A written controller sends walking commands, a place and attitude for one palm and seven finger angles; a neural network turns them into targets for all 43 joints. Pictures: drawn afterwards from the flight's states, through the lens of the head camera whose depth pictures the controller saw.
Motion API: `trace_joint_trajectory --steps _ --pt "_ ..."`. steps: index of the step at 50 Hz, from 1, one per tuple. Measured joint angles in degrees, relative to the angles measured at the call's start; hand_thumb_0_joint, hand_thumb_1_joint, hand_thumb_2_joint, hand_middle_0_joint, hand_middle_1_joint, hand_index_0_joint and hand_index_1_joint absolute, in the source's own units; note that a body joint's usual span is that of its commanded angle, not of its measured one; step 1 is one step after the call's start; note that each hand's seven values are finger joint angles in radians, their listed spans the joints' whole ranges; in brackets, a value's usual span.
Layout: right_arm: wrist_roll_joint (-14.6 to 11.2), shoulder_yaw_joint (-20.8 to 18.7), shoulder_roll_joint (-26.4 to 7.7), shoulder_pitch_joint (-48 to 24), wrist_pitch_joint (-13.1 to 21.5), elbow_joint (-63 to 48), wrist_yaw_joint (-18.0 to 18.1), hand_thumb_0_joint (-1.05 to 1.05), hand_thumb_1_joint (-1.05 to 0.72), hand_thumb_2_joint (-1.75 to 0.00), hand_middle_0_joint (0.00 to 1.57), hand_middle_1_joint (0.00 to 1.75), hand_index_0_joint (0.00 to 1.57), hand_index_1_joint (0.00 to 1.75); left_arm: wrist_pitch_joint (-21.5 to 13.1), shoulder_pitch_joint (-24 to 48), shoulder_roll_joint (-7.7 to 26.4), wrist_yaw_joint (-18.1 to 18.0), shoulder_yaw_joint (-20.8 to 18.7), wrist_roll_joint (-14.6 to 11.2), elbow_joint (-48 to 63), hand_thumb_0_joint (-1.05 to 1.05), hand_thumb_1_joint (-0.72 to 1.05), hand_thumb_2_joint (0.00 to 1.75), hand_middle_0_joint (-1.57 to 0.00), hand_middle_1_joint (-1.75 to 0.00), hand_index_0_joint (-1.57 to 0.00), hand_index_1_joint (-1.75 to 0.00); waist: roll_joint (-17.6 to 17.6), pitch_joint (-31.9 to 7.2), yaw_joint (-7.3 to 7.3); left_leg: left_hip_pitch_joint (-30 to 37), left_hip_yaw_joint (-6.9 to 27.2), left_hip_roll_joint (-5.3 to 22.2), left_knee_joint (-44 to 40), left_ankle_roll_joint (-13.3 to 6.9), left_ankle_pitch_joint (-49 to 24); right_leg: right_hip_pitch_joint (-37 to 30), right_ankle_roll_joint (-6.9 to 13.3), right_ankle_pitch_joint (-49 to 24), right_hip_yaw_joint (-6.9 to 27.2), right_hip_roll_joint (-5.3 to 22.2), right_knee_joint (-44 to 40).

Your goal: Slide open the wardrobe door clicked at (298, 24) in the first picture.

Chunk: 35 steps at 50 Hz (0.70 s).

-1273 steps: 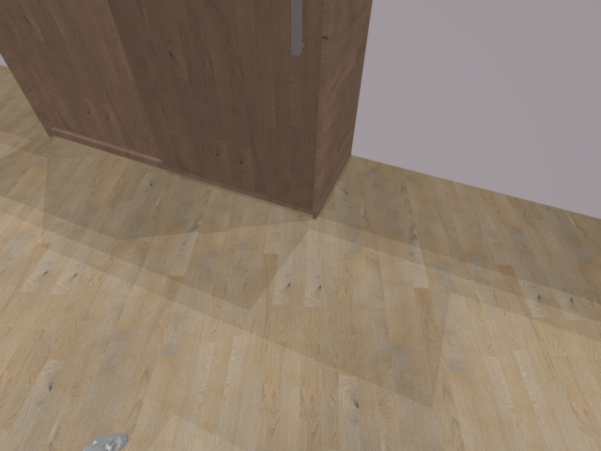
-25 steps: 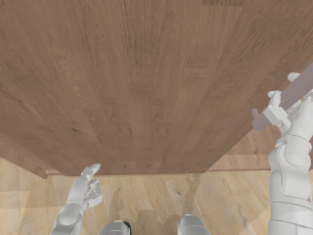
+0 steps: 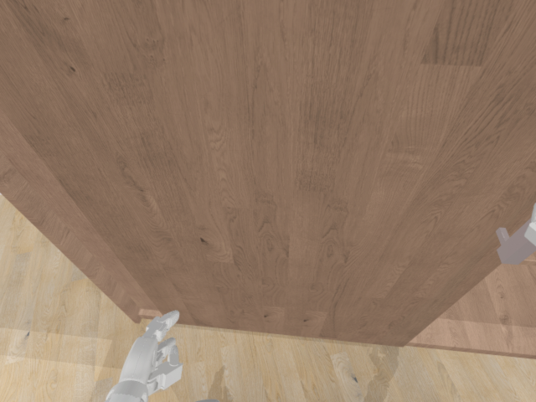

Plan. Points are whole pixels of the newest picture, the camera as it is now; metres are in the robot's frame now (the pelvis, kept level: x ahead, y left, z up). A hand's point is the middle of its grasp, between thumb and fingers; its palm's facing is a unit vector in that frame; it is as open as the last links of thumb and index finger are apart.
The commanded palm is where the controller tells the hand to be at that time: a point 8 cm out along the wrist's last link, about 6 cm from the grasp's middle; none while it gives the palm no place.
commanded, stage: stop walking and hold the door there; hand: right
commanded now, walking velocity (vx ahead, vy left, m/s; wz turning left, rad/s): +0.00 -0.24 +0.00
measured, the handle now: out of the picture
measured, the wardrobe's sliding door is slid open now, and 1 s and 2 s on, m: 0.68 0.68 0.68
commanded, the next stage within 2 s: none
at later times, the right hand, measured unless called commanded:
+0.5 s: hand out of the picture +0.32 -0.35 +0.12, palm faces +0.55 +0.79 -0.26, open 6.7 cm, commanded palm +0.27 -0.37 +0.09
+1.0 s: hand out of the picture +0.32 -0.35 +0.12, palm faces +0.54 +0.80 -0.27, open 6.5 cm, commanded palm +0.27 -0.37 +0.09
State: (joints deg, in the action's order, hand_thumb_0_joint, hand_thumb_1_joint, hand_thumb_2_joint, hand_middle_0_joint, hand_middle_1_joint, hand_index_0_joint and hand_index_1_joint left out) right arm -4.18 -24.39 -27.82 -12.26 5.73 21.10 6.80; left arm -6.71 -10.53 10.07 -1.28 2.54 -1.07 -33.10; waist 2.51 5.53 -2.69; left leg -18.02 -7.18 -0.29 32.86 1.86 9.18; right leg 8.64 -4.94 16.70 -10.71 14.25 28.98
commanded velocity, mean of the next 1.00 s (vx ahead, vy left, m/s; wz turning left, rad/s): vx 0.04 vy -0.03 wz -0.02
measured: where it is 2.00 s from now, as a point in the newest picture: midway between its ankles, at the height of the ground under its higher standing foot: outside the picture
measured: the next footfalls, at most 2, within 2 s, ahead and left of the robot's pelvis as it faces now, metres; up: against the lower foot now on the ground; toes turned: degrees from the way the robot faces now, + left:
left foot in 0.02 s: +0.08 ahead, +0.13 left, +0.00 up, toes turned +6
right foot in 0.30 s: +0.01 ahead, -0.18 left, +0.00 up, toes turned -6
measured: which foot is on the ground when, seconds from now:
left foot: up 0.00-0.00, down 0.02-0.30, up 0.32-0.56, down 0.58-1.00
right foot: down 0.00-0.02, up 0.04-0.28, down 0.30-1.00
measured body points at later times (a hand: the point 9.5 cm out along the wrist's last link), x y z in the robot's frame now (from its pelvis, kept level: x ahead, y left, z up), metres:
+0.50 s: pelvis -0.04 -0.02 +0.00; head -0.06 -0.02 +0.45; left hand +0.01 +0.25 -0.12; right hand +0.28 -0.39 +0.13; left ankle -0.05 +0.11 -0.72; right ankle -0.01 -0.13 -0.74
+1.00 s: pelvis -0.07 -0.02 -0.01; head -0.08 -0.01 +0.44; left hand +0.00 +0.27 -0.12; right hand +0.28 -0.39 +0.13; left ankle -0.07 +0.10 -0.74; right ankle -0.01 -0.13 -0.74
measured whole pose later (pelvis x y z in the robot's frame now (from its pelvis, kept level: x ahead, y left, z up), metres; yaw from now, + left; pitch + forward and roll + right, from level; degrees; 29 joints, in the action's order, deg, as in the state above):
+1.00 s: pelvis -0.07 -0.02 -0.01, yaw +3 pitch +0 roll +1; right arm -2.4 -21.6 -32.7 -30.0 8.6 55.7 8.4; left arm -2.1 -18.4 18.9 -6.5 -0.1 -3.1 -42.1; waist 2.4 -1.5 1.3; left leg -14.1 -3.5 0.9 28.3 0.4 14.2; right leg 19.0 0.9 10.6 -4.9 2.8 29.5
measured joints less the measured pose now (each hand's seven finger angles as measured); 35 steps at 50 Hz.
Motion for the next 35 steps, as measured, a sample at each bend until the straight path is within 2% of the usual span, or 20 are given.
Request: trace_joint_trajectory --steps 1,2,3,5,7,8,11,15,18,21,25,28,29,32,35 --pt "0.6 -0.8 -1.5 -0.3 -0.1 2.0 0.1 -0.09 -0.6 -0.8 0.39 1.27 0.19 1.33 0.0 -0.5 0.4 -0.3 0.3 -0.1 0.3 0.01 0.9 0.9 -0.2 -0.3 -0.2 -0.3 -1.3 -1.1 0.7 1.7 0.4 1.3 -3.2 -0.7 -5.0 1.9 0.4 1.8 0.0 -1.2 3.7" --pt "1.3 -2.0 -2.0 -0.6 0.4 4.1 0.3 -0.1 -0.59 -0.79 0.4 1.28 0.19 1.33 0.2 0.0 1.7 -0.7 0.3 -0.2 -0.2 0.01 0.9 0.9 -0.21 -0.3 -0.21 -0.3 -0.9 -1.7 1.25 1.4 0.5 1.7 -2.7 -1.5 -1.0 4.7 1.1 5.8 1.9 -2.2 9.1" --pt "1.6 -3.1 -1.6 -1.0 1.1 6.5 0.6 -0.11 -0.59 -0.8 0.4 1.28 0.19 1.33 0.7 1.2 3.5 -1.3 -0.2 -0.2 -1.1 0.01 0.9 0.9 -0.21 -0.3 -0.21 -0.3 1.2 -1.5 1.89 0.4 0.4 1.3 -0.7 -2.1 2.4 7.4 1.9 9.6 5.2 -3.3 14.7" --pt "1.0 -4.6 -0.8 -2.3 1.8 10.7 1.1 -0.1 -0.59 -0.79 0.39 1.27 0.2 1.33 1.8 3.1 6.5 -2.2 -1.7 -1.0 -3.5 0.01 0.9 0.9 -0.2 -0.3 -0.2 -0.3 3.5 -0.9 3.14 -1.1 0.9 1.6 1.7 -2.4 4.6 12.2 2.7 13.6 9.7 -7.6 25.1" --pt "1.3 -5.5 -0.3 -4.0 1.9 14.0 1.2 -0.1 -0.59 -0.79 0.38 1.26 0.22 1.32 2.5 3.3 8.4 -3.1 -2.9 -1.6 -5.9 0.01 0.9 0.9 -0.2 -0.3 -0.2 -0.3 3.3 -0.8 3.93 -1.3 1.6 2.7 1.9 -2.0 3.8 15.0 2.9 13.3 10.5 -11.2 31.4" --pt "1.7 -5.8 -0.3 -4.7 2.1 15.5 1.2 -0.09 -0.59 -0.79 0.38 1.26 0.22 1.32 2.8 2.9 9.0 -3.4 -3.2 -1.7 -6.9 0.01 0.9 0.9 -0.2 -0.3 -0.2 -0.3 2.9 -1.1 4.34 -1.2 1.8 3.1 1.7 -1.9 3.4 15.5 3.1 12.6 10.1 -12.1 31.7" --pt "2.7 -5.2 -0.8 -6.2 2.2 18.1 1.2 -0.09 -0.59 -0.79 0.37 1.27 0.24 1.33 3.3 0.1 10.2 -4.2 -3.7 -1.6 -8.6 0.01 0.9 0.9 -0.2 -0.3 -0.2 -0.29 1.2 -3.0 5.11 -1.4 2.0 4.0 0.7 -1.6 2.5 14.4 4.2 10.6 9.0 -12.9 25.4" --pt "2.8 -2.7 -0.9 -7.4 2.4 17.8 1.2 -0.08 -0.59 -0.79 0.37 1.31 0.25 1.33 3.5 -4.6 11.3 -4.4 -4.3 -1.0 -9.4 0.01 0.91 0.9 -0.2 -0.3 -0.2 -0.29 0.2 -5.2 5.44 -2.6 1.7 3.9 1.2 -0.9 2.0 8.6 5.1 2.5 8.9 -11.8 8.7" --pt "2.6 -1.1 -1.4 -7.0 2.3 17.5 2.4 -0.08 -0.61 -0.78 0.35 1.32 0.23 1.32 4.4 -6.7 9.6 -4.6 -4.2 -1.2 -9.7 0.01 0.91 0.9 -0.2 -0.3 -0.2 -0.29 -1.4 -5.5 5.27 -4.4 4.6 2.4 7.8 -1.4 10.4 7.8 5.7 0.2 7.6 -11.9 7.0" --pt "2.7 -0.1 -1.6 -6.9 1.7 18.6 2.4 -0.07 -0.62 -0.77 0.32 1.32 0.22 1.33 4.4 -9.3 6.8 -4.5 -3.4 -1.1 -9.7 0.01 0.91 0.9 -0.2 -0.3 -0.2 -0.29 -0.9 -6.5 5.84 -4.1 4.9 0.3 13.5 -1.2 12.8 6.6 5.9 -2.2 8.2 -11.1 2.4" --pt "2.3 1.5 -2.6 -8.2 0.3 19.9 2.1 -0.07 -0.64 -0.77 0.3 1.32 0.23 1.34 4.3 -11.2 4.1 -3.7 -1.2 -1.1 -9.6 0.01 0.9 0.9 -0.2 -0.3 -0.2 -0.29 -0.7 -7.0 4.57 1.1 3.3 -0.4 5.0 -0.9 12.2 6.4 5.4 -4.6 7.7 -10.3 -0.8" --pt "1.7 0.8 -4.3 -9.4 0.4 21.7 1.4 -0.07 -0.64 -0.77 0.3 1.31 0.23 1.35 4.3 -10.5 2.8 -3.3 0.2 -0.8 -9.2 0.01 0.9 0.9 -0.2 -0.3 -0.2 -0.3 -1.9 -7.1 3.98 5.8 3.6 0.5 -4.6 -1.4 6.8 8.0 5.0 -4.4 6.2 -10.9 0.4" --pt "1.6 0.2 -4.8 -9.7 0.5 22.5 1.3 -0.07 -0.64 -0.77 0.3 1.3 0.23 1.35 4.4 -9.7 2.7 -3.2 0.4 -0.8 -9.3 0.01 0.9 0.9 -0.2 -0.3 -0.2 -0.3 -1.9 -7.0 3.97 6.1 3.9 0.7 -5.7 -1.8 4.9 8.7 4.9 -4.0 5.7 -10.9 1.3" --pt "1.3 -1.6 -4.8 -11.7 0.5 26.2 1.6 -0.06 -0.64 -0.77 0.3 1.28 0.24 1.34 4.4 -7.5 3.3 -3.3 0.2 -1.1 -9.5 0.01 0.9 0.9 -0.2 -0.3 -0.2 -0.3 0.0 -6.2 4.94 5.2 3.7 -0.1 -4.8 -2.4 5.4 9.5 4.7 -4.3 6.0 -10.1 1.9" --pt "1.5 -1.2 -5.0 -14.1 0.4 29.8 1.9 -0.06 -0.64 -0.77 0.29 1.27 0.25 1.34 4.6 -6.8 4.5 -3.9 -0.4 -1.7 -9.5 0.01 0.9 0.9 -0.21 -0.3 -0.21 -0.3 0.2 -6.6 5.01 4.7 3.5 0.0 -4.1 -2.5 6.0 9.9 4.8 -4.7 6.1 -10.2 2.1"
